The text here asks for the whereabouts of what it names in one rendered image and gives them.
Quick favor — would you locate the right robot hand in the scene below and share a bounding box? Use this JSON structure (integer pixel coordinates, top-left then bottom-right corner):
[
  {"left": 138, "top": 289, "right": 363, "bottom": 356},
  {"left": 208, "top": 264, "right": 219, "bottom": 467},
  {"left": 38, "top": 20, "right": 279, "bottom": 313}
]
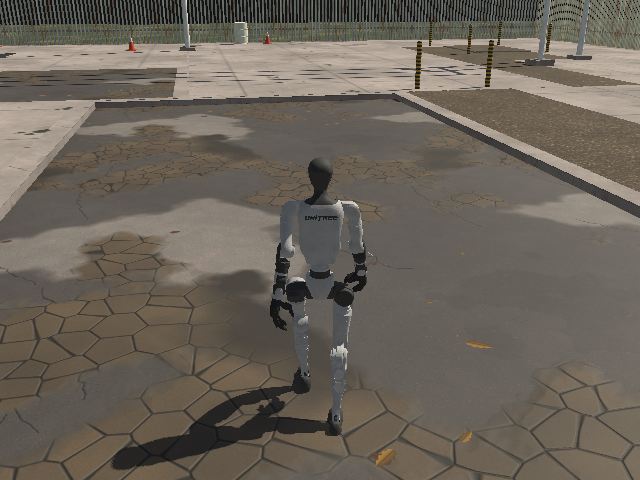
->
[{"left": 344, "top": 270, "right": 367, "bottom": 292}]

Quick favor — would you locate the right robot upper arm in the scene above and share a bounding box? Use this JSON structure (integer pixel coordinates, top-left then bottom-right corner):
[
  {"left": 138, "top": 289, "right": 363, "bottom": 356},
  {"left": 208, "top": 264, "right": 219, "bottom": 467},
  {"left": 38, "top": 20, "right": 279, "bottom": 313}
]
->
[{"left": 341, "top": 201, "right": 364, "bottom": 254}]

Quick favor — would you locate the robot left thigh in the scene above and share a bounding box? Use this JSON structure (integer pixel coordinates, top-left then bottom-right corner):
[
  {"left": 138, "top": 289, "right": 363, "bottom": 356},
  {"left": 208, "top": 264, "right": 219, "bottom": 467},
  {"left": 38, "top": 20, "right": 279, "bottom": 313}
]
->
[{"left": 286, "top": 277, "right": 309, "bottom": 333}]

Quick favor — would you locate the right robot forearm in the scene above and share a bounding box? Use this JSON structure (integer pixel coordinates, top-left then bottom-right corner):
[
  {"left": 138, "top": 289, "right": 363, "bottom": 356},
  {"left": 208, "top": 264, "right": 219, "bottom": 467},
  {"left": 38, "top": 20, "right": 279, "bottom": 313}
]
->
[{"left": 352, "top": 239, "right": 367, "bottom": 276}]

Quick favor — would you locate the left robot forearm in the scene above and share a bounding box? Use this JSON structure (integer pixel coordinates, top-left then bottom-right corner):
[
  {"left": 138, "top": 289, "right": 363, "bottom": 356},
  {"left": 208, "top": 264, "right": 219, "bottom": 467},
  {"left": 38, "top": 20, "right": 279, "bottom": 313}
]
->
[{"left": 271, "top": 243, "right": 290, "bottom": 300}]

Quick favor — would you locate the left robot hand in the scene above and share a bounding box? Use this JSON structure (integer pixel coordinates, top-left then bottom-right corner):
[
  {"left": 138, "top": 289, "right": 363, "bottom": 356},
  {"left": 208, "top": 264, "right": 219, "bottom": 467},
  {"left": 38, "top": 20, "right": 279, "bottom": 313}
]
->
[{"left": 270, "top": 298, "right": 294, "bottom": 331}]

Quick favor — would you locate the left robot upper arm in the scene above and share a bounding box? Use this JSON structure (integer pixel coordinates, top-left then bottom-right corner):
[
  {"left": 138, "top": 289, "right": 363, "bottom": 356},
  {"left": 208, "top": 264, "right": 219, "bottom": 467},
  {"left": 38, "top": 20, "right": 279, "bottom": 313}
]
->
[{"left": 280, "top": 200, "right": 300, "bottom": 258}]

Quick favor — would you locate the humanoid robot head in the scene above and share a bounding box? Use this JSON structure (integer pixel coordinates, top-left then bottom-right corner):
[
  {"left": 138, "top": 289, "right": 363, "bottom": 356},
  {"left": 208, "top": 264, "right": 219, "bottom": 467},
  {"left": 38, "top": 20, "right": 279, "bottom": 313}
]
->
[{"left": 304, "top": 157, "right": 338, "bottom": 205}]

